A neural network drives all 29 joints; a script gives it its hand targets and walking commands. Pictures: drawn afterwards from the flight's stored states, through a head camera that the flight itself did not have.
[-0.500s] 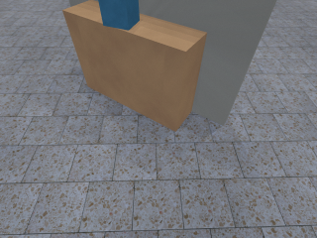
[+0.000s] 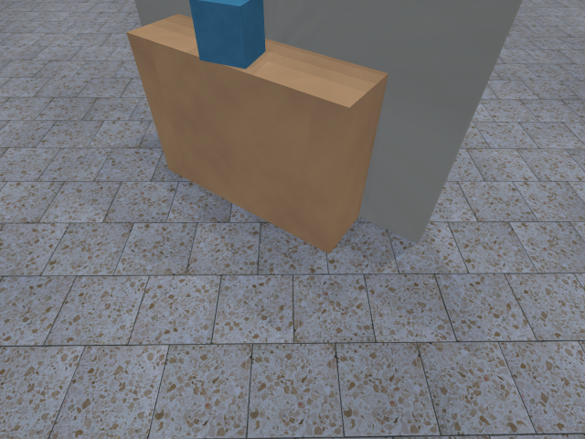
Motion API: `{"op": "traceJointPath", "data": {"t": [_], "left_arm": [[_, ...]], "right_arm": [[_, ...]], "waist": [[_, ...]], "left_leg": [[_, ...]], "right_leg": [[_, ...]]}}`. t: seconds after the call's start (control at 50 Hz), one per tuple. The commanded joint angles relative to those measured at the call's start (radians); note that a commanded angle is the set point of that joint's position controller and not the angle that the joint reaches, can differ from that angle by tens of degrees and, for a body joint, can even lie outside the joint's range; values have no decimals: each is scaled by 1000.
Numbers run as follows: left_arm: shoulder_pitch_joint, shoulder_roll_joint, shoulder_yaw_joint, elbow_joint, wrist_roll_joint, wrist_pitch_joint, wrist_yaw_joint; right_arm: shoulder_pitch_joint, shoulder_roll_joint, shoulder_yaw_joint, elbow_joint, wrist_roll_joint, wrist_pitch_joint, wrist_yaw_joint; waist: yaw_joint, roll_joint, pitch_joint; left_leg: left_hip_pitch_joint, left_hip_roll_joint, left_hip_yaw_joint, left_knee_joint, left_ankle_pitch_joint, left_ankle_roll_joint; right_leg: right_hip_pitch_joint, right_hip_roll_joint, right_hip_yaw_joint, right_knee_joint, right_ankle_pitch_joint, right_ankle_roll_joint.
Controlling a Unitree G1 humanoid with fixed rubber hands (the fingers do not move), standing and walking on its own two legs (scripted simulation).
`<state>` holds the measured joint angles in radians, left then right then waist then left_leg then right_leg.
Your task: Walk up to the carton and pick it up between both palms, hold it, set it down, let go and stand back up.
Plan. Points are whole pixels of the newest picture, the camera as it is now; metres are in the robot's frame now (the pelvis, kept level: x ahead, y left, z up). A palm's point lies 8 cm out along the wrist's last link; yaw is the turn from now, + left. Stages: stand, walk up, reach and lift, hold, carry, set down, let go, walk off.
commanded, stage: walk up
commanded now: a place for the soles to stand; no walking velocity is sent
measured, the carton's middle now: (230, 27) +1.38 +0.18 +0.03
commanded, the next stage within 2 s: none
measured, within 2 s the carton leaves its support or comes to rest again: neither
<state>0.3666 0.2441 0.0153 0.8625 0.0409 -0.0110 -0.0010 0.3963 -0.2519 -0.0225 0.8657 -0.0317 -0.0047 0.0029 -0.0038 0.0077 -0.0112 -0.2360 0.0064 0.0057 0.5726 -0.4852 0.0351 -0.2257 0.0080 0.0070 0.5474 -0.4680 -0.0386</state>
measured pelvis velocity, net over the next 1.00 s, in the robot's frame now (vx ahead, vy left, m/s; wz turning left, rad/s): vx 0.40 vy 0.04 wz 0.12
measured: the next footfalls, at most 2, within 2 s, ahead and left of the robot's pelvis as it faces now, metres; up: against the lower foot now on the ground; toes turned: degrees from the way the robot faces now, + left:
right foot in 0.60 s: +0.41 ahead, -0.06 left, +0.00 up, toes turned -2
left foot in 1.10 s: +0.61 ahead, +0.21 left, +0.00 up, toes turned +11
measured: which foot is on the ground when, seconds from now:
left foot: down 0.00-0.64, up 0.66-1.00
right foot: down 0.00-0.18, up 0.20-0.58, down 0.60-1.00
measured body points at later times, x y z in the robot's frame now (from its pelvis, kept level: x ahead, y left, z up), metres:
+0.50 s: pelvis +0.16 +0.04 +0.00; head +0.17 +0.05 +0.45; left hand +0.26 +0.29 -0.13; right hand +0.08 -0.20 -0.13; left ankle +0.04 +0.14 -0.74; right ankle +0.32 -0.09 -0.70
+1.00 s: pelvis +0.40 +0.04 +0.00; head +0.42 +0.04 +0.44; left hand +0.34 +0.30 -0.13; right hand +0.55 -0.20 -0.11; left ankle +0.55 +0.21 -0.70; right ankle +0.37 -0.06 -0.74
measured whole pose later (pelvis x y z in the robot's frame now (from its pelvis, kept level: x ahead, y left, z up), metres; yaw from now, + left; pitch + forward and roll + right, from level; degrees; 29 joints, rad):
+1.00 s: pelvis +0.40 +0.04 +0.00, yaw +7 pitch -3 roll -1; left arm 0.48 0.28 0.04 0.84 0.04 -0.07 -0.02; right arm 0.31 -0.26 -0.07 0.66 -0.05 -0.02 0.06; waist 0.07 0.02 0.07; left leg -0.55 0.11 0.01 0.71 -0.10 0.00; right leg -0.07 0.01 -0.16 0.45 -0.33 -0.05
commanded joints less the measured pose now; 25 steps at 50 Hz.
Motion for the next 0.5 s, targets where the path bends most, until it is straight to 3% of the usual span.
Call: {"op": "traceJointPath", "data": {"t": [0.0,0.02,0.04,0.06,0.1,0.12,0.14,0.16,0.18,0.2,0.22,0.24,0.28,0.32,0.34,0.4,0.44,0.48], "left_arm": [[122,210,82,-24,13,-35,0],[93,247,95,-26,20,-33,7],[88,233,93,-23,18,-30,10],[58,227,88,-20,16,-26,9],[-67,211,76,-41,8,-20,4],[-141,199,69,-56,0,-16,-1],[-161,155,55,-70,-4,-12,-6],[-125,56,21,-84,-9,-13,-13],[-83,32,18,-119,-7,-9,-14],[-111,111,38,-135,9,6,-14],[-104,135,46,-132,7,12,-21],[-75,133,49,-121,5,8,-29],[-22,117,45,-104,1,-6,-41],[-19,106,45,-111,-7,-8,-52],[-54,90,37,-127,-8,-8,-53],[-184,59,26,-187,-11,-15,-51],[-231,44,19,-218,-9,-24,-46],[-231,51,26,-228,-3,-29,-39]], "right_arm": [[-37,-63,-38,-114,-12,-33,21],[-35,-84,-48,-125,-21,-32,22],[-54,-110,-64,-139,-20,-31,25],[-42,-109,-74,-146,-16,-32,29],[102,-65,-76,-117,2,-42,39],[217,-47,-80,-81,5,-52,37],[324,-70,-98,-41,-2,-61,23],[406,-142,-117,-22,-26,-63,3],[362,-209,-111,-58,-49,-62,-16],[318,-213,-110,-53,-40,-52,-28],[250,-187,-95,-64,-31,-50,-30],[196,-175,-84,-80,-28,-53,-30],[151,-137,-65,-81,-16,-65,-29],[174,-113,-54,-60,-12,-75,-23],[178,-111,-50,-55,-12,-78,-19],[224,-106,-47,-54,-8,-79,-10],[236,-124,-46,-53,-8,-78,-7],[251,-131,-47,-53,-10,-74,-9]], "waist": [[66,-155,157],[64,-170,135],[69,-140,133],[51,-124,151],[-32,-126,142],[-94,-99,113],[-146,8,70],[-177,230,27],[-127,200,88],[-106,55,180],[-67,24,254],[-49,27,280],[-12,86,224],[-5,95,172],[-13,116,180],[-50,99,188],[-64,118,180],[-60,99,199]], "left_leg": [[-363,10,53,107,90,-29],[-347,58,8,150,37,-25],[-302,62,-14,170,-25,-25],[-239,63,-23,161,-46,-19],[-43,46,16,35,77,-5],[168,7,68,-67,188,-1],[382,-24,62,-108,193,0],[504,151,-235,-233,-50,44],[398,364,-656,-411,-371,122],[218,428,-712,-460,-500,193],[141,399,-642,-459,-436,194],[112,357,-525,-450,-313,169],[84,269,-313,-440,-62,102],[75,210,-191,-428,97,85],[97,198,-150,-405,197,97],[135,158,-76,-365,401,105],[138,169,-63,-343,454,101],[130,212,-95,-341,441,104]], "right_leg": [[161,-324,430,-366,-327,-184],[158,-377,468,-390,-297,-221],[84,-381,455,-407,-320,-220],[6,-364,414,-404,-331,-203],[-97,-273,253,-328,-270,-142],[-213,-194,137,-223,-249,-102],[-354,-102,29,-19,-238,-57],[-509,6,-111,341,-156,5],[-610,22,-33,480,-117,30],[-583,-71,47,539,-84,26],[-594,-96,53,582,9,33],[-581,-108,46,562,80,35],[-477,-116,54,494,185,51],[-402,-98,9,453,249,61],[-413,-90,-18,395,256,64],[-395,-66,-84,204,334,58],[-327,-54,-108,107,367,43],[-269,-49,-101,81,390,26]]}}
